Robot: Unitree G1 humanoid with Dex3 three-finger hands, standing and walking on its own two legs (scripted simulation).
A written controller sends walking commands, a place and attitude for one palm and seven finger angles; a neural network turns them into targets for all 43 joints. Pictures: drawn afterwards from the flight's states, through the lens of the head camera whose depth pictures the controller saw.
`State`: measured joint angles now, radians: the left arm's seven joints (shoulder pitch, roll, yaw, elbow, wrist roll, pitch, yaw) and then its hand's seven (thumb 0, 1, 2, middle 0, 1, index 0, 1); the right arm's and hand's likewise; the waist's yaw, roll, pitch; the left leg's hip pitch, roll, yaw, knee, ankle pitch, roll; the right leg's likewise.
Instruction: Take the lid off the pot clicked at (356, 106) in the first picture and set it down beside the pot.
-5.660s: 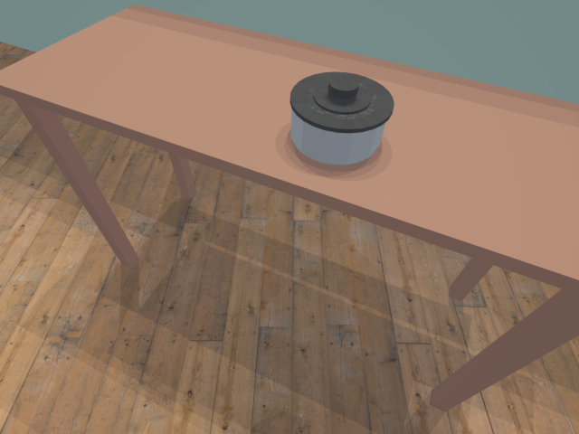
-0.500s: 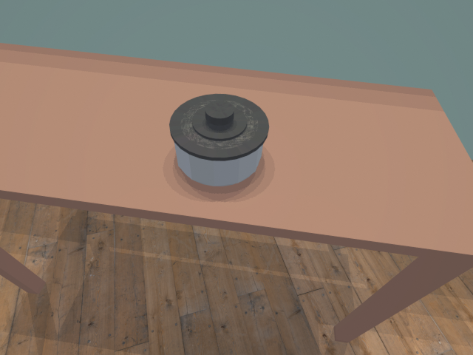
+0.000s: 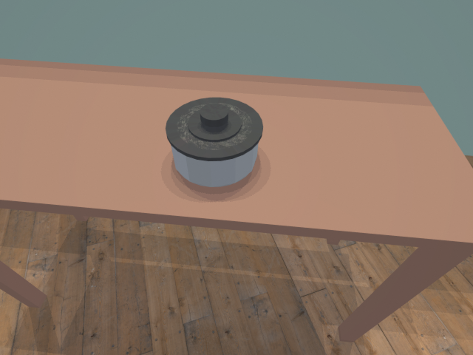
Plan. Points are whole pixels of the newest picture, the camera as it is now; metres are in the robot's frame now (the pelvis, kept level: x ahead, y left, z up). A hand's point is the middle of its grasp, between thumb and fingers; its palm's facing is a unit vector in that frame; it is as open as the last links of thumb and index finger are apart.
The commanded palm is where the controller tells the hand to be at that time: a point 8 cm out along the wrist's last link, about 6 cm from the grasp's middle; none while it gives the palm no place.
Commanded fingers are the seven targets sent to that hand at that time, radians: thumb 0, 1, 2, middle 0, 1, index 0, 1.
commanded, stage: look again from close up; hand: left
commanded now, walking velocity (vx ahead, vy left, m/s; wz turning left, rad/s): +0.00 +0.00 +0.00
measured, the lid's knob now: (214, 115) +0.50 +0.06 +0.15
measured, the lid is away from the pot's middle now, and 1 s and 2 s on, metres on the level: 0.00 0.00 0.00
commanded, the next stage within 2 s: lift the closed hand beside the body in 1.04 s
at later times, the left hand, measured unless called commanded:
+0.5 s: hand out of the picture +0.05 +0.15 -0.17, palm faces +0.01 -0.98 -0.19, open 7.3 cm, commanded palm none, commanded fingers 0.00 0.90 0.90 -0.20 -0.30 -0.20 -0.30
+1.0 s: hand out of the picture +0.04 +0.15 -0.17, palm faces +0.01 -0.98 -0.18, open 7.4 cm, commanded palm none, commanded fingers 0.00 0.90 0.90 -0.20 -0.30 -0.20 -0.30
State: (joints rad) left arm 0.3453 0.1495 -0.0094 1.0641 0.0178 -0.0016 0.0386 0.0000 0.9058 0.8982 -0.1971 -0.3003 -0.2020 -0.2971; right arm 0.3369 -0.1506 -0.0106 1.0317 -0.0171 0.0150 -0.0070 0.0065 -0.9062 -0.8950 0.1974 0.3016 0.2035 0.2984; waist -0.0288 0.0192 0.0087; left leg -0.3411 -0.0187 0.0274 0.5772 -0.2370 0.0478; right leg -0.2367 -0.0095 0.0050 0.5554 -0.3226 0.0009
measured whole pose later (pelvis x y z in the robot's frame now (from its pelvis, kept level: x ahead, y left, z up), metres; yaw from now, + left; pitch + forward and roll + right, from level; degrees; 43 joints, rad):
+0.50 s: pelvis +0.04 -0.02 +0.00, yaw -1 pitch +0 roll +0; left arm 0.30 0.16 -0.01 1.03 0.01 -0.01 0.04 0.00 0.91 0.90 -0.20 -0.30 -0.20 -0.30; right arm 0.24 -0.16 0.00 1.03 -0.01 -0.02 -0.03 0.01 -0.92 -0.89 0.20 0.30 0.20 0.30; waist 0.00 -0.02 0.03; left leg -0.26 -0.01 0.04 0.54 -0.27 0.02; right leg -0.16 0.00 0.02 0.52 -0.35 0.00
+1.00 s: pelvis +0.05 -0.02 +0.01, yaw -1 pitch +0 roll +0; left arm 0.31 0.17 -0.01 1.05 0.01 -0.01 0.04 0.00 0.91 0.90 -0.20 -0.30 -0.20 -0.30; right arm 0.23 -0.15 0.00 1.08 0.00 -0.01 -0.03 0.01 -0.93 -0.89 0.20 0.30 0.20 0.30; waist 0.00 -0.04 0.06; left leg -0.21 0.00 0.03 0.48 -0.26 0.01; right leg -0.11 0.01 0.01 0.44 -0.33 -0.01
